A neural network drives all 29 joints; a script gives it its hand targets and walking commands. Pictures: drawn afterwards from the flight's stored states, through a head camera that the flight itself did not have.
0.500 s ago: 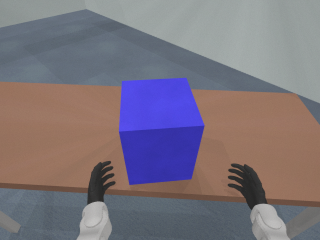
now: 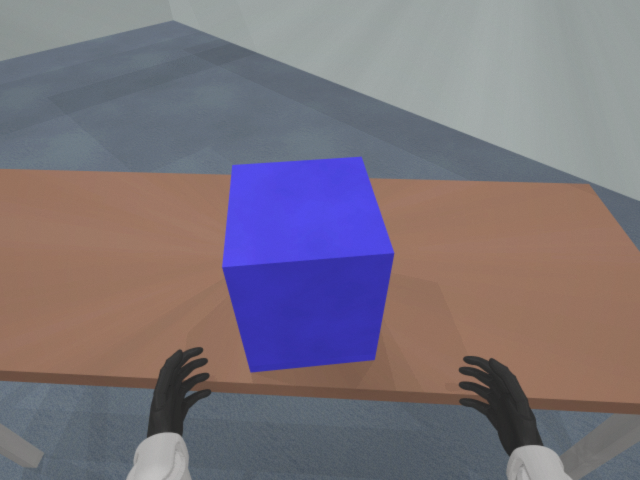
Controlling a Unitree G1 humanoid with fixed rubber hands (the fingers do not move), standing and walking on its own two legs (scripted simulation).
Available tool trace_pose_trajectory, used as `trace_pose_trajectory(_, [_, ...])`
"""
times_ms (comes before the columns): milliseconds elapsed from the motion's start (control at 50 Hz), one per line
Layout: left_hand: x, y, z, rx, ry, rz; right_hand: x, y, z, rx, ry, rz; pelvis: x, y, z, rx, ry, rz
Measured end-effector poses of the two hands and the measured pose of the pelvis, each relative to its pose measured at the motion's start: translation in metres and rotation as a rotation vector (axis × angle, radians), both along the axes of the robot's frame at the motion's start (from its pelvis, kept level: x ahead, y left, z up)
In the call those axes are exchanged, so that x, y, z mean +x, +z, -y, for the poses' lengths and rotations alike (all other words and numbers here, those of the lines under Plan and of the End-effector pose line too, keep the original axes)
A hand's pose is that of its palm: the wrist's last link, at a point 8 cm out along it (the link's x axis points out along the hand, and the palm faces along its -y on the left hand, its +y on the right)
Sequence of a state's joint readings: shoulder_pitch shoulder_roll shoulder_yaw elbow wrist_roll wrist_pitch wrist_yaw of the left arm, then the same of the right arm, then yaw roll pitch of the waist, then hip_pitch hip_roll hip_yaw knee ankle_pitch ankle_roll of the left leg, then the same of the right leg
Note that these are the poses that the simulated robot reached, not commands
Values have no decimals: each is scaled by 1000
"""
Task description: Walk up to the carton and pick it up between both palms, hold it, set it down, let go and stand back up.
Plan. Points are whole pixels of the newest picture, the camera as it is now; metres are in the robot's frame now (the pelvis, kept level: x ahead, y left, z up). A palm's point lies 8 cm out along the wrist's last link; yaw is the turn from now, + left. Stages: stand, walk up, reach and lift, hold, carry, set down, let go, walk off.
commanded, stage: set down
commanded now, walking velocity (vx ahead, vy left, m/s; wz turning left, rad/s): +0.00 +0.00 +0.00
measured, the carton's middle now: (305, 265) +0.45 +0.05 +0.02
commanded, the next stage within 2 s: let go in 1.40 s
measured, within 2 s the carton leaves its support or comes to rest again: neither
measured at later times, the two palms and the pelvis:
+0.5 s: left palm (163, 434) +0.21 +0.22 -0.03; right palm (497, 423) +0.23 -0.19 -0.02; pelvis +0.03 +0.01 +0.00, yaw +0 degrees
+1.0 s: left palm (165, 441) +0.21 +0.22 -0.05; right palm (498, 440) +0.21 -0.20 -0.04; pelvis +0.03 +0.01 +0.00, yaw +0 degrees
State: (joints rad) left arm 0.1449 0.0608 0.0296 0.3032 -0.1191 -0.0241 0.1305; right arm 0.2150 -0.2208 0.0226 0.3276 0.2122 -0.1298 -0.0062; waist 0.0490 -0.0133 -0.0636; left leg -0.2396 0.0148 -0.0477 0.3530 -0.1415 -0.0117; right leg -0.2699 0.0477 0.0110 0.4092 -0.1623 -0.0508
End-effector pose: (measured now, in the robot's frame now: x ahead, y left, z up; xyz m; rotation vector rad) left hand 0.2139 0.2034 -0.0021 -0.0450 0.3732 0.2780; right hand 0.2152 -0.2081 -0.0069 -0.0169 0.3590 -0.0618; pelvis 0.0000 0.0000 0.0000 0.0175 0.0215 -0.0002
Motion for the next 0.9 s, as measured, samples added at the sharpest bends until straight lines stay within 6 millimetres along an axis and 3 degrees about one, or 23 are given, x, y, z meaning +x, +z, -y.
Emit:
trace_pose_trajectory(360, [3,-20,-7,10,-58,-100,11,-7,-8,-37,26,-65,20,3,-7,-8,2,-36])
trace_pose_trajectory(580, [-4,-29,-16,25,-80,-145,11,-11,-16,-44,35,-77,29,4,-12,-15,3,-47])
trace_pose_trajectory(900, [-5,-39,-15,20,-117,-220,0,-26,-12,-77,22,-158,31,4,-14,-17,3,-42])
